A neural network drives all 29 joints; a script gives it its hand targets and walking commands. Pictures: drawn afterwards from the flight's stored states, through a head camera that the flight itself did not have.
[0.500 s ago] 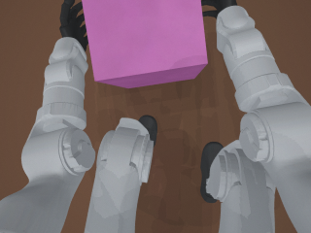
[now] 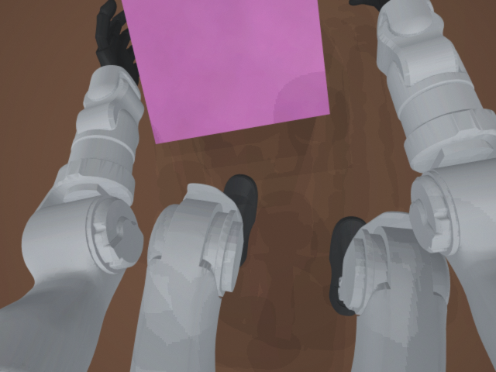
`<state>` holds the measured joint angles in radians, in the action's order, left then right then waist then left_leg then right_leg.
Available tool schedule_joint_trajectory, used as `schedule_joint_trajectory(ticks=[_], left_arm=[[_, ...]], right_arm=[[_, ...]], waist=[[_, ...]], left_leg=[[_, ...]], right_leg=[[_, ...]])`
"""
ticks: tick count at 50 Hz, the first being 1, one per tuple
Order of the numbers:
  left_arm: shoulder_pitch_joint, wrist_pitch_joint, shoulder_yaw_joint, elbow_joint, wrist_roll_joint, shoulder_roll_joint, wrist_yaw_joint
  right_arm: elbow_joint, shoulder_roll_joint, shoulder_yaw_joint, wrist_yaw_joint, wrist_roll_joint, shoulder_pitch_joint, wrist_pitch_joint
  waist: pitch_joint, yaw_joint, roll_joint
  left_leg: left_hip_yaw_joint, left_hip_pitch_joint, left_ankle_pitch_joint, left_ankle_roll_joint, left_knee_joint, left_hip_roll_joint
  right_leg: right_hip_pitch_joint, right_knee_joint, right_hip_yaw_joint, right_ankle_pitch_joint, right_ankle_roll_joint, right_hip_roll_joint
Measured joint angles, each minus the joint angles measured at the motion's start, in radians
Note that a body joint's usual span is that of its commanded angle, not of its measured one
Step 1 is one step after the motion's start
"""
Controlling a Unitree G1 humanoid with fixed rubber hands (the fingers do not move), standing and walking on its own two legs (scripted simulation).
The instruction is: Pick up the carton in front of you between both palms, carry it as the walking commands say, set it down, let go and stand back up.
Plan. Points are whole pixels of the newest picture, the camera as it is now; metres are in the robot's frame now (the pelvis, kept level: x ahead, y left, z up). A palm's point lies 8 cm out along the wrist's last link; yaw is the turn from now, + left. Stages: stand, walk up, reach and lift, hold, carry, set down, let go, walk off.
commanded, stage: set down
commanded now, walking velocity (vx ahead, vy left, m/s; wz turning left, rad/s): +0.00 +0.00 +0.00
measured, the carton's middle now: (242, 57) +0.49 +0.12 -0.25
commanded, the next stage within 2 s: let go in 1.18 s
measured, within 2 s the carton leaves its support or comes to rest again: neither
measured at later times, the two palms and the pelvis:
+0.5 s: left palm (37, 48) +0.46 +0.30 -0.07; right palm out of the picture +0.58 -0.06 -0.07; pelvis +0.01 +0.01 +0.06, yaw +0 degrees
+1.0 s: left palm out of the picture +0.46 +0.30 +0.09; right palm out of the picture +0.59 -0.07 +0.08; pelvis +0.03 +0.01 +0.18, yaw +0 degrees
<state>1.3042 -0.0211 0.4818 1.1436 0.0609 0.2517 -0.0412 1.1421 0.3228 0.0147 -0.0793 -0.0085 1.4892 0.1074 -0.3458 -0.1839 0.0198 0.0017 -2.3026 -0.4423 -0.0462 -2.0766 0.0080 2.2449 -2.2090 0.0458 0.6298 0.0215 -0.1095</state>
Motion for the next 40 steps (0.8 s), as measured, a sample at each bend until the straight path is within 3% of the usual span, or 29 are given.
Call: schedule_joint_trajectory(ticks=[5,9,19,30,40], left_arm=[[-0.021,0.044,-0.053,0.015,0.071,0.026,-0.024],[-0.046,0.048,-0.070,-0.042,0.095,0.035,-0.030],[-0.146,-0.053,-0.149,-0.300,0.155,0.010,-0.057],[-0.234,-0.104,-0.131,-0.351,0.070,-0.057,-0.067],[-0.321,-0.141,-0.105,-0.436,0.062,-0.068,-0.038]], right_arm=[[-0.021,0.078,0.104,0.008,0.131,-0.011,-0.006],[-0.067,0.085,0.130,0.010,0.166,-0.012,-0.001],[-0.196,0.052,0.028,-0.019,0.091,-0.089,0.071],[-0.099,0.030,-0.085,0.017,0.039,-0.131,0.078],[-0.211,0.013,-0.088,0.023,0.010,-0.228,0.113]], waist=[[-0.007,0.010,-0.015],[0.007,0.007,-0.025],[0.108,-0.002,-0.043],[0.299,-0.012,-0.078],[0.382,-0.016,-0.067]], left_leg=[[-0.007,0.000,-0.004,0.014,-0.002,0.007],[-0.008,-0.006,-0.004,0.021,0.001,0.012],[0.003,0.033,0.014,0.021,0.081,-0.026],[0.022,0.119,0.020,0.020,0.251,-0.032],[0.018,0.215,0.037,0.025,0.411,-0.024]], right_leg=[[-0.002,0.003,0.006,0.001,0.010,-0.005],[0.002,0.012,0.009,-0.002,0.017,-0.009],[-0.060,0.091,-0.004,0.005,0.010,0.034],[-0.149,0.283,-0.018,-0.017,0.001,0.046],[-0.236,0.450,-0.009,-0.052,0.001,0.045]])
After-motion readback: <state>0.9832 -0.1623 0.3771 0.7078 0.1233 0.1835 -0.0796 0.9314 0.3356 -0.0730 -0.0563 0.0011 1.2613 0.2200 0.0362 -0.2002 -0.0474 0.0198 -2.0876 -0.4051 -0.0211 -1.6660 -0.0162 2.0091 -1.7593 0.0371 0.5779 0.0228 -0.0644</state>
